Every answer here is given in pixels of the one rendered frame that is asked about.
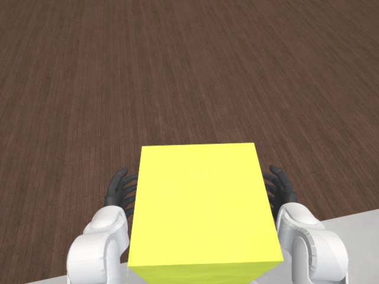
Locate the robot right hand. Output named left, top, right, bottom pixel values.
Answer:
left=262, top=165, right=297, bottom=222

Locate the right robot forearm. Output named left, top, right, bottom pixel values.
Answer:
left=276, top=202, right=349, bottom=284

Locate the carton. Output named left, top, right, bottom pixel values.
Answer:
left=127, top=143, right=284, bottom=284

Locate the robot left hand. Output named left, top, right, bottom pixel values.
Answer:
left=104, top=167, right=139, bottom=218

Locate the left robot forearm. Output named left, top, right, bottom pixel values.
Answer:
left=66, top=205, right=130, bottom=284

